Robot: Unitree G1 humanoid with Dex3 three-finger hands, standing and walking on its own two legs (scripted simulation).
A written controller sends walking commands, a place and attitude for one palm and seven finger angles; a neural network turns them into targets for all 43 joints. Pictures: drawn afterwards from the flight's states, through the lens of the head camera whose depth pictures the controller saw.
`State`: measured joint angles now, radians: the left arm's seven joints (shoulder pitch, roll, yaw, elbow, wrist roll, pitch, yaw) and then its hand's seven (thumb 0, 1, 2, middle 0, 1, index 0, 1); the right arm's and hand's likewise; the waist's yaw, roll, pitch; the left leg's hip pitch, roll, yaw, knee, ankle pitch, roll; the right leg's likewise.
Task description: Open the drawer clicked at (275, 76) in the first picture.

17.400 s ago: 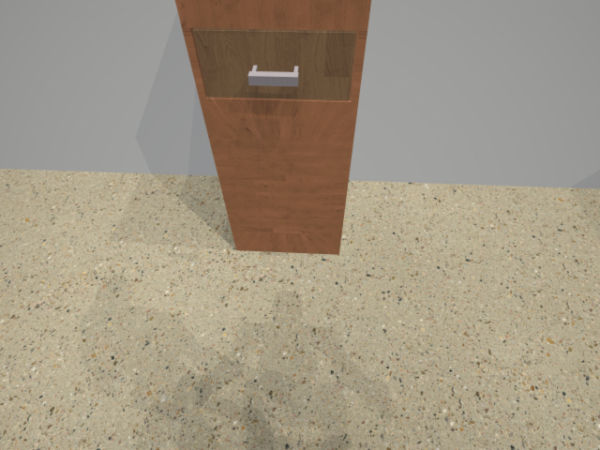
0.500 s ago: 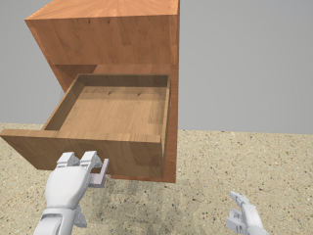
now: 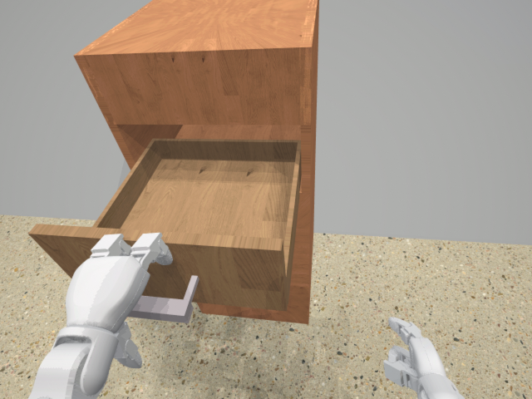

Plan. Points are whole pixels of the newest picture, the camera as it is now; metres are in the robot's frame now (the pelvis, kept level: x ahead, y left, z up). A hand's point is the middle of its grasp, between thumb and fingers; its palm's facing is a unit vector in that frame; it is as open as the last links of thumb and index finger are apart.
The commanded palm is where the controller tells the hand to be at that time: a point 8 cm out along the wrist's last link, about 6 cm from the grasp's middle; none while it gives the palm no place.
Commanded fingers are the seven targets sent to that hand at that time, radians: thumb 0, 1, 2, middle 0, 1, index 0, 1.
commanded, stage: lift the hand off the handle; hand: left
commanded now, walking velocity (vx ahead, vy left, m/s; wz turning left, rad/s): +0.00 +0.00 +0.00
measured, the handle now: (156, 293) +0.24 +0.23 +0.04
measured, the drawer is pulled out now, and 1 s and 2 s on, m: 0.30 0.30 0.30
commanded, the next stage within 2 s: draw the hand back to the body in 0.68 s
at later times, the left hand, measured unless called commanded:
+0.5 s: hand (126, 246) +0.23 +0.21 +0.18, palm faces +0.20 -0.07 -0.98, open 13.8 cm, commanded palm +0.18 +0.21 +0.23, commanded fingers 0.00 -0.50 0.30 -0.30 -1.20 -0.30 -1.20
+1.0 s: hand (103, 259) +0.20 +0.23 +0.18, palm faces +0.18 -0.05 -0.98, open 13.9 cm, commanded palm +0.16 +0.23 +0.24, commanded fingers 0.00 -0.50 0.30 -0.30 -1.20 -0.30 -1.20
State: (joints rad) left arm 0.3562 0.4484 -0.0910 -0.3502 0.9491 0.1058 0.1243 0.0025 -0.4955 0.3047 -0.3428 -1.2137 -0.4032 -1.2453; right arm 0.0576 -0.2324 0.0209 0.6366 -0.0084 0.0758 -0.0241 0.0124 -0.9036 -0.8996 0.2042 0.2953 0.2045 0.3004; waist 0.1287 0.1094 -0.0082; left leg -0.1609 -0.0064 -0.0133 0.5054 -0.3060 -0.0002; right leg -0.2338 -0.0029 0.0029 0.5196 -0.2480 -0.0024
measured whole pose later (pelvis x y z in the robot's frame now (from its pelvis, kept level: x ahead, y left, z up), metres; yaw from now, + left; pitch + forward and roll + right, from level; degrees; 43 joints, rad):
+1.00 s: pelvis -0.02 -0.01 +0.00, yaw +1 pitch -4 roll +1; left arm 0.23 0.60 0.07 -0.48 0.77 0.13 -0.08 0.00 -0.50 0.30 -0.33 -1.20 -0.32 -1.20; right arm 0.07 -0.27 0.04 0.63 0.03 0.06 0.00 0.01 -0.90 -0.90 0.20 0.30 0.20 0.30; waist 0.11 0.13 0.01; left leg -0.12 0.00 -0.03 0.45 -0.26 -0.01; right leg -0.20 0.00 -0.01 0.48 -0.21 -0.01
